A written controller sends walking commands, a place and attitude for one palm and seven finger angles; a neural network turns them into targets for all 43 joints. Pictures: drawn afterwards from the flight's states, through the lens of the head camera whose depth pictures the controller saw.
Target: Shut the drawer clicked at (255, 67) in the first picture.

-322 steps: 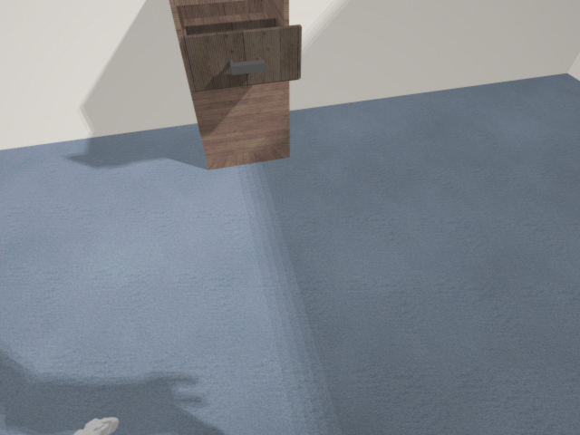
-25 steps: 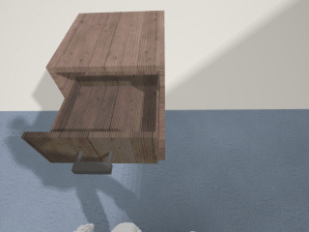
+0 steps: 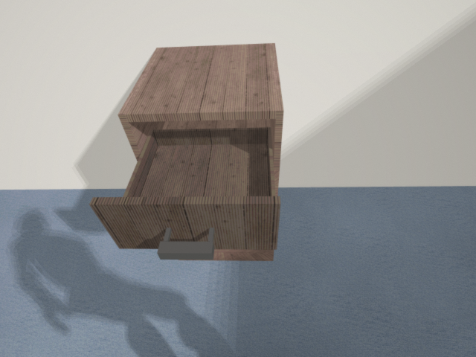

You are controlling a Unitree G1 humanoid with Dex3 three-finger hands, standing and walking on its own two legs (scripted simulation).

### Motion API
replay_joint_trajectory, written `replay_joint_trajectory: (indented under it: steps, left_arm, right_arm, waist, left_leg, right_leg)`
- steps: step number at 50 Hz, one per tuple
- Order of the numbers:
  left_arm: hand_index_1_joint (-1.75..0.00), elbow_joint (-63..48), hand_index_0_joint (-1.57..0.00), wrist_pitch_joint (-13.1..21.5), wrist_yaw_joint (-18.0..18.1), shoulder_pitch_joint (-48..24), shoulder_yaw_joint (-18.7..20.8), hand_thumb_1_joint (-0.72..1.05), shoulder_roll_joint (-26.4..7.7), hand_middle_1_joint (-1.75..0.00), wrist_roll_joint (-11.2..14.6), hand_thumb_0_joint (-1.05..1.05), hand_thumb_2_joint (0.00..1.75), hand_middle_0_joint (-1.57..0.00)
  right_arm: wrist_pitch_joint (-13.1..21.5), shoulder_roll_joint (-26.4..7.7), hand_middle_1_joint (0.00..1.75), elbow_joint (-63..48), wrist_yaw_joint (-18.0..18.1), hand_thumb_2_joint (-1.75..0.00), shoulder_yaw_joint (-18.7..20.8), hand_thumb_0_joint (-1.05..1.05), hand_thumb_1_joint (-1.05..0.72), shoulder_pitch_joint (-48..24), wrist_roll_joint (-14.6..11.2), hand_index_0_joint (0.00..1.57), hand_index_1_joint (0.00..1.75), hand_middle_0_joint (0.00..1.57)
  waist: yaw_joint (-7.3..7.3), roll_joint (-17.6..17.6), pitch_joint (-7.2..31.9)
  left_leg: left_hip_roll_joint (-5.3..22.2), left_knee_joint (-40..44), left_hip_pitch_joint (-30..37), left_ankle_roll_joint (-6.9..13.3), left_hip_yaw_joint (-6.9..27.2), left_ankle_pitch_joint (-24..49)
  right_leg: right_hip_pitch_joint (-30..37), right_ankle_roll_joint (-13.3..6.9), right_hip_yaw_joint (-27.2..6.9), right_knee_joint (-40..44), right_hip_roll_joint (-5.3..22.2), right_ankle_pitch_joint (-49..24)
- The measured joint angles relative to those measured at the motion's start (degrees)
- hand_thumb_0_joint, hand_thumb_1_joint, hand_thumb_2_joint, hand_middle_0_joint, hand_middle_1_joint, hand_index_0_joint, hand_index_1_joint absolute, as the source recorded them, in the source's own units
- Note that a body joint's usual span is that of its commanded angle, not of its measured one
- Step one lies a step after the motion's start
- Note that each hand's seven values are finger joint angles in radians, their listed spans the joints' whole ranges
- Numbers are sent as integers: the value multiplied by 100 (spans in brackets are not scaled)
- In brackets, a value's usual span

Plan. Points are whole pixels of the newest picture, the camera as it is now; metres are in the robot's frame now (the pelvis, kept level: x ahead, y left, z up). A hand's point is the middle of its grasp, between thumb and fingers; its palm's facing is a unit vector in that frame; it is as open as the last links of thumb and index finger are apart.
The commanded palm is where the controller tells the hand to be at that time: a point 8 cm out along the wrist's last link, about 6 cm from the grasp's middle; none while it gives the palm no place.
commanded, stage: come to a stop and stand still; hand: left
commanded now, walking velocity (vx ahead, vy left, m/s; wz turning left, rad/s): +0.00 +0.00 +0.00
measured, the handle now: (188, 241) +0.37 +0.15 -0.07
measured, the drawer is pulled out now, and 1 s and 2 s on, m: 0.29 0.29 0.29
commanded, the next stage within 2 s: look again from close up in 0.20 s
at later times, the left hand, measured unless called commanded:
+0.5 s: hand out of the picture +0.03 +0.17 -0.16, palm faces +0.01 -0.98 -0.22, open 7.3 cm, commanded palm none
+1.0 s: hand out of the picture +0.15 +0.17 -0.10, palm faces +0.22 -0.95 -0.22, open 7.2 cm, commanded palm +0.14 +0.20 -0.06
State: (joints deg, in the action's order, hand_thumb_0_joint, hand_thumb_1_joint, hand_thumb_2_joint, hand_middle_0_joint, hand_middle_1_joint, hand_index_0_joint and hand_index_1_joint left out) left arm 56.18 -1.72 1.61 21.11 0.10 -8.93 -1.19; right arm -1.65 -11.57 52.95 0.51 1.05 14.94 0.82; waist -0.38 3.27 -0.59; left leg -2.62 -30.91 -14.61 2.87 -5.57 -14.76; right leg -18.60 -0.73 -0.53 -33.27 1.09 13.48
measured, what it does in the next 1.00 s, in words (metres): shifts its weight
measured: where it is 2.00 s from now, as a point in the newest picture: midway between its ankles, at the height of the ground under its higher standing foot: outside the picture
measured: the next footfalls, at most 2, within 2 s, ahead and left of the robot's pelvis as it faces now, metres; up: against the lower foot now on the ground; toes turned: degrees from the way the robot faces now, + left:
none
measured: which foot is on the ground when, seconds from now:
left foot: down 0.00-1.00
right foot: down 0.00-1.00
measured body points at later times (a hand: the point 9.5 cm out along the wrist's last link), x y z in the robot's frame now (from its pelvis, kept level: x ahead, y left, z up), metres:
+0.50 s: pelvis +0.03 +0.00 +0.01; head +0.03 -0.02 +0.46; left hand +0.03 +0.22 -0.14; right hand +0.01 -0.21 -0.16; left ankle +0.03 +0.08 -0.73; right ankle +0.06 -0.12 -0.73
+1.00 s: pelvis +0.06 -0.03 +0.01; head +0.07 -0.04 +0.46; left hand +0.13 +0.22 -0.09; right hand +0.10 -0.26 -0.14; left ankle +0.03 +0.08 -0.73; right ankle +0.06 -0.12 -0.73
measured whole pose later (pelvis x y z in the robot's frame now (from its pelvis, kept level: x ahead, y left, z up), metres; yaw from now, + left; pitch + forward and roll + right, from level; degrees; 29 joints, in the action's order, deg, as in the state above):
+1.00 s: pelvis +0.06 -0.03 +0.01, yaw +2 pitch +0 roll +1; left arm 27.5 -0.2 5.3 26.3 0.9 -9.8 6.3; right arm 8.7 -10.8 54.6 3.9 -0.9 19.7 -1.5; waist 0.2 1.0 -0.5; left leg -0.7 -26.2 -10.1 1.0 -2.9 -16.3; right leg -13.4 -2.3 1.0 -28.2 -1.5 14.8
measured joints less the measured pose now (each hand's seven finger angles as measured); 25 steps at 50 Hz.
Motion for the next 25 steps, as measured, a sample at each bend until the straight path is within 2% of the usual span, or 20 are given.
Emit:
replay_joint_trajectory:
  steps: [4,8,17,25]
  left_arm:
    - [-30,94,-20,-11,-8,-49,-15,91,76,-30,13,1,89,-20]
    - [-30,160,-20,54,-7,-187,-34,91,124,-30,5,0,89,-20]
    - [-30,381,-20,121,22,-329,-40,92,99,-30,12,1,89,-20]
    - [-30,553,-20,171,54,-363,-74,92,141,-30,37,1,89,-20]
  right_arm:
    - [70,5,30,274,8,-90,-40,0,-93,293,17,20,30,20]
    - [80,31,30,585,29,-90,-86,1,-92,512,1,20,30,19]
    - [119,168,30,917,39,-90,-138,1,-91,607,-8,19,30,19]
    - [236,261,30,968,65,-90,-184,1,-91,392,-33,19,30,19]
  waist:
    - [36,-92,5]
    - [45,-162,-23]
    - [109,-171,-15]
    - [101,-123,-19]
  left_leg:
    - [-12,267,87,126,-33,147]
    - [-66,506,192,158,-38,265]
    - [-81,706,325,127,-8,284]
    - [-4,787,450,55,27,199]
  right_leg:
    - [63,6,-77,218,-34,-11]
    - [152,8,-125,427,-12,-198]
    - [272,74,-124,602,-9,-291]
    - [407,59,-94,710,-87,-227]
